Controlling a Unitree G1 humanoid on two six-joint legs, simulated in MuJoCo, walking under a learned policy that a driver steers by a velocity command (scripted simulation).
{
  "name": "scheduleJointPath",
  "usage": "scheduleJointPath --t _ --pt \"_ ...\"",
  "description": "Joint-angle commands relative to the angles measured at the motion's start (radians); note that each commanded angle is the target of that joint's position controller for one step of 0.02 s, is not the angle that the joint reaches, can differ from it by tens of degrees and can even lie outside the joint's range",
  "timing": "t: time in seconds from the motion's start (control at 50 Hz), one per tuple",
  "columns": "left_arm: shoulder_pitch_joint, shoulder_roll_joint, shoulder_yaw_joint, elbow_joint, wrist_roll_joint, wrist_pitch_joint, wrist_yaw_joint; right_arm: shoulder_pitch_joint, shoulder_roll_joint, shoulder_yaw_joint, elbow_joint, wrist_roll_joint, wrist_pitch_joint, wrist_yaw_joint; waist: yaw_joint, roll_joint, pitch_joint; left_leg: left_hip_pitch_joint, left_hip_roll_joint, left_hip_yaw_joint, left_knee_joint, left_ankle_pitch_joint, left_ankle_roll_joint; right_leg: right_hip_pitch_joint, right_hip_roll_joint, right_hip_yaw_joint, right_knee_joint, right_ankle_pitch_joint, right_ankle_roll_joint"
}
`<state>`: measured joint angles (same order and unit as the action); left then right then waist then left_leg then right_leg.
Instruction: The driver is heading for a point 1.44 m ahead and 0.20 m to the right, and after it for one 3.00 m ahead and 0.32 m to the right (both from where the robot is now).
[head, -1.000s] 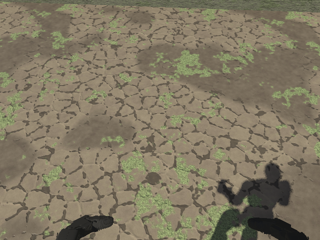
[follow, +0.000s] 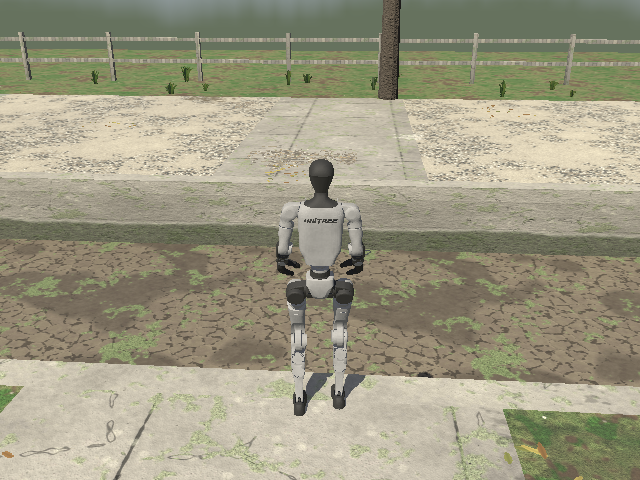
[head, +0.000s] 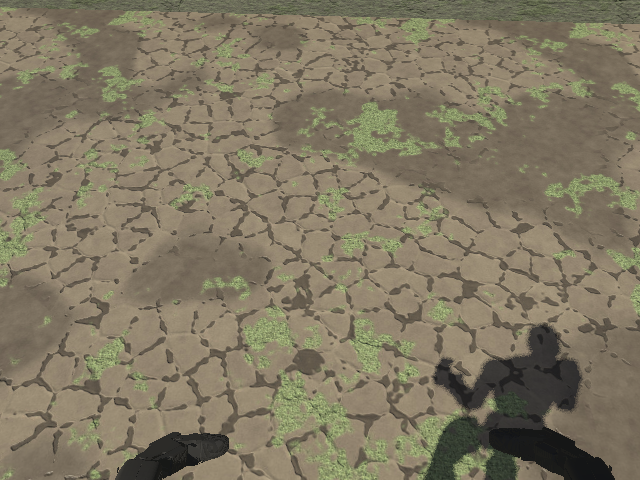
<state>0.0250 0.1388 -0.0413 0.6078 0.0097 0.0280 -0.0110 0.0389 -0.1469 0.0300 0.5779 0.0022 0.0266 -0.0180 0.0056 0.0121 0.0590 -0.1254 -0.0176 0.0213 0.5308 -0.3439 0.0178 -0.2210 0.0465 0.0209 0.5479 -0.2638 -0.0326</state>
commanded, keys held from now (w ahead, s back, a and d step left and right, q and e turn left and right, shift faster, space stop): w+shift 0.80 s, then shift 0.20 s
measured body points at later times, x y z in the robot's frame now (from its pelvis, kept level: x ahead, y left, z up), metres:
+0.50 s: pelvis -0.01 -0.01 +0.00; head -0.01 -0.02 +0.45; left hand +0.22 +0.18 -0.06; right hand +0.22 -0.21 -0.07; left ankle -0.03 +0.11 -0.73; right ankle +0.02 -0.10 -0.73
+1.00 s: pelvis +0.00 -0.01 +0.00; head -0.02 -0.01 +0.45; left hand +0.20 +0.19 -0.07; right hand +0.21 -0.21 -0.07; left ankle -0.03 +0.11 -0.73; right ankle +0.02 -0.10 -0.73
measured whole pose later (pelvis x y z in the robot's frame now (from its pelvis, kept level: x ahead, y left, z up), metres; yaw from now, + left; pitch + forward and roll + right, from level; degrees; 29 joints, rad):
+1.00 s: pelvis +0.00 -0.01 +0.00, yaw +0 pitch -3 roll +0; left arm 0.09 0.14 -0.04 0.61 0.00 0.02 -0.03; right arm 0.08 -0.16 0.03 0.61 0.00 0.02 -0.01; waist 0.01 0.01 0.01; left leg -0.14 -0.01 0.02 0.53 -0.34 0.01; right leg -0.23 0.06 0.02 0.54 -0.25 -0.04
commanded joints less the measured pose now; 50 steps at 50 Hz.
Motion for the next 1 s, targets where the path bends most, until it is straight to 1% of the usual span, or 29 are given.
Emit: scheduleJointPath --t 0.02,0.18,0.2,0.3,0.52,0.54,0.56,0.64,0.8,0.86,0.94,0.96,1.0 --pt "-0.115 0.056 0.014 -0.105 0.000 -0.018 0.003 -0.110 -0.052 -0.012 -0.101 0.000 -0.020 -0.001 -0.002 -0.010 -0.151 -0.025 0.057 -0.054 -0.071 0.259 -0.031 0.092 -0.062 0.059 -0.051 0.292 0.020" --pt "-0.114 0.048 0.011 -0.112 -0.001 -0.017 0.001 -0.110 -0.040 -0.007 -0.098 0.000 -0.022 -0.002 0.001 -0.009 -0.133 -0.048 0.059 -0.056 -0.076 0.212 -0.032 0.079 -0.061 0.065 -0.056 0.245 0.022" --pt "-0.113 0.059 0.015 -0.113 -0.005 -0.021 -0.002 -0.095 -0.074 -0.017 -0.086 0.004 -0.022 -0.005 0.005 -0.006 -0.124 -0.081 0.060 -0.055 -0.086 0.195 -0.032 0.099 -0.060 0.074 -0.057 0.228 0.014" --pt "-0.109 0.054 0.014 -0.114 -0.005 -0.022 -0.004 -0.107 -0.056 -0.013 -0.087 0.003 -0.023 -0.006 0.009 -0.014 -0.127 -0.088 0.056 -0.049 -0.085 0.178 -0.035 0.100 -0.066 0.084 -0.063 0.219 0.009" --pt "-0.107 0.061 0.013 -0.123 -0.005 -0.023 -0.008 -0.109 -0.061 -0.016 -0.085 0.002 -0.024 -0.006 0.010 -0.020 -0.131 -0.088 0.055 -0.045 -0.073 0.161 -0.041 0.079 -0.071 0.104 -0.091 0.162 0.006" --pt "-0.112 0.074 0.021 -0.120 -0.011 -0.018 -0.010 -0.112 -0.071 -0.022 -0.085 0.020 -0.028 -0.006 0.018 -0.046 -0.145 -0.093 0.045 -0.045 -0.071 0.136 -0.037 0.094 -0.079 0.118 -0.108 0.093 0.004" --pt "-0.112 0.078 0.022 -0.123 -0.013 -0.014 -0.012 -0.121 -0.071 -0.022 -0.087 0.020 -0.028 -0.005 0.022 -0.051 -0.132 -0.093 0.044 -0.041 -0.066 0.139 -0.037 0.077 -0.085 0.132 -0.124 0.060 0.002" --pt "-0.117 0.076 0.021 -0.124 -0.014 -0.011 -0.014 -0.117 -0.064 -0.021 -0.088 0.013 -0.029 -0.005 0.018 -0.037 -0.121 -0.088 0.043 -0.039 -0.064 0.148 -0.037 0.057 -0.087 0.140 -0.135 0.043 -0.001" --pt "-0.122 0.070 0.020 -0.123 -0.012 -0.016 -0.015 -0.122 -0.070 -0.020 -0.094 0.013 -0.032 -0.003 0.018 -0.011 -0.127 -0.091 0.050 -0.051 -0.079 0.152 -0.031 0.072 -0.072 0.108 -0.105 0.090 0.003" --pt "-0.079 0.064 0.018 -0.105 -0.009 -0.021 -0.016 -0.086 -0.082 -0.021 -0.083 0.001 -0.033 -0.001 0.012 -0.015 -0.137 -0.068 0.051 -0.064 -0.078 0.118 -0.030 0.065 -0.066 0.105 -0.093 0.107 -0.008" --pt "-0.043 0.063 0.019 -0.088 -0.012 -0.023 -0.021 -0.050 -0.100 -0.023 -0.065 -0.003 -0.028 0.005 0.003 -0.016 -0.096 -0.081 0.054 -0.079 -0.096 0.041 -0.021 0.021 -0.062 0.115 -0.106 0.041 -0.021" --pt "-0.029 0.051 0.011 -0.090 -0.009 -0.025 -0.018 -0.037 -0.090 -0.018 -0.060 -0.011 -0.019 0.004 -0.003 0.011 -0.079 -0.087 0.060 -0.082 -0.111 0.022 -0.021 0.013 -0.066 0.120 -0.116 0.046 -0.019" --pt "-0.013 0.052 0.010 -0.080 -0.007 -0.029 -0.016 -0.012 -0.091 -0.015 -0.042 -0.011 -0.013 0.003 -0.006 -0.004 -0.061 -0.094 0.069 -0.099 -0.155 0.007 -0.022 0.018 -0.071 0.130 -0.147 0.044 -0.019"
